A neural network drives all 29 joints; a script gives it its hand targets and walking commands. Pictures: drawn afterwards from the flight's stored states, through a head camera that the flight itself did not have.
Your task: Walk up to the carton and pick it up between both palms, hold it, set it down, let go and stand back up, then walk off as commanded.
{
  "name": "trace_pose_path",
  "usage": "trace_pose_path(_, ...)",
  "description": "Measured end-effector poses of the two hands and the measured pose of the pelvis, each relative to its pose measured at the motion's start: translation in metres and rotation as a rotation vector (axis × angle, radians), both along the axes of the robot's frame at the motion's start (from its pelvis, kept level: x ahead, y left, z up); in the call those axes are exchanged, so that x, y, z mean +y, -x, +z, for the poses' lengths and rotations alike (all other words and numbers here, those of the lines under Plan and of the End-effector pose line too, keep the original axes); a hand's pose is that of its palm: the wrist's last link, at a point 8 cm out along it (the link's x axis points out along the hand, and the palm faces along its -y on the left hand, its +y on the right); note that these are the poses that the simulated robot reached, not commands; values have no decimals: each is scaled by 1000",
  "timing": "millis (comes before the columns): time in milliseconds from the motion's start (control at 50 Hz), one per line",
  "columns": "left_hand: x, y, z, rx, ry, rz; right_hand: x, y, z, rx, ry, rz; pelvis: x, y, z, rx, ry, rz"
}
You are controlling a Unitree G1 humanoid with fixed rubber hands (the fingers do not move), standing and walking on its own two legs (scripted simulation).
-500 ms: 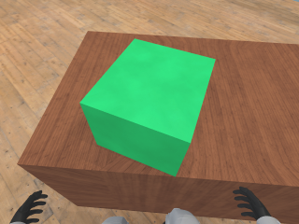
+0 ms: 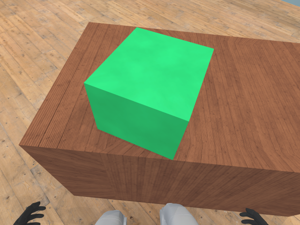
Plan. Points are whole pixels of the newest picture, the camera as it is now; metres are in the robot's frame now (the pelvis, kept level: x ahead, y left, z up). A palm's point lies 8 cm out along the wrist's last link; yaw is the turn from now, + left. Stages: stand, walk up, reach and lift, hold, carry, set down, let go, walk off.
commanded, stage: walk up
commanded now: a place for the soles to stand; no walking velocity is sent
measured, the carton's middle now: (153, 90) +0.49 -0.02 +0.04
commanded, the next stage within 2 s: reach and lift in 0.82 s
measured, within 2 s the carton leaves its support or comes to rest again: neither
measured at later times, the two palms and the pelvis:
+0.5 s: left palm out of the picture +0.10 +0.31 -0.07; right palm (263, 216) +0.14 -0.31 -0.06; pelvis -0.01 -0.01 +0.00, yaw -1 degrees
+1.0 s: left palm (23, 224) +0.13 +0.31 -0.07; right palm (258, 221) +0.13 -0.30 -0.07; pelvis -0.02 -0.01 +0.00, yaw -1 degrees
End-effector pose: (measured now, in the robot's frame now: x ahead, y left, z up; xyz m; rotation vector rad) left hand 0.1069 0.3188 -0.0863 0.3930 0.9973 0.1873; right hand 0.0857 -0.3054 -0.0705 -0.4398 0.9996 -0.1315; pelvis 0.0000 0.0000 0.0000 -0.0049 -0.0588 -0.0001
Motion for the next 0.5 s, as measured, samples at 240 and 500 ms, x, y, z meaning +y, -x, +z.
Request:
trace_pose_path(240,-14,33,10,45,-46,-6,-11,-55,4,-123,-32,37,-16,2,3,20,-8,-12)
trace_pose_path(500,-11,6,16,-42,-41,-37,-3,-54,6,-153,-37,35,-9,11,3,10,-5,-19)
